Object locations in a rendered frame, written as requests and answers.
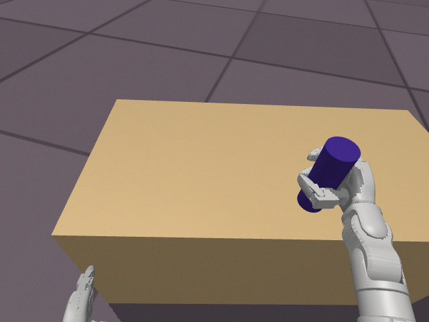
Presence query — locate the right robot arm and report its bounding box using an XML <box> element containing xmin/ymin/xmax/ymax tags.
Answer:
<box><xmin>341</xmin><ymin>203</ymin><xmax>416</xmax><ymax>322</ymax></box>

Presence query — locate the can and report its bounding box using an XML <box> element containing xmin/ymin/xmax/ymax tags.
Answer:
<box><xmin>297</xmin><ymin>137</ymin><xmax>361</xmax><ymax>213</ymax></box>

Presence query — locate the right robot hand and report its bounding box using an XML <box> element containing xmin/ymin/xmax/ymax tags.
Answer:
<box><xmin>297</xmin><ymin>146</ymin><xmax>375</xmax><ymax>213</ymax></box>

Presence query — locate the left robot hand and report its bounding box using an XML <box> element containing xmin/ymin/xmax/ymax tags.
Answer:
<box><xmin>63</xmin><ymin>266</ymin><xmax>105</xmax><ymax>322</ymax></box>

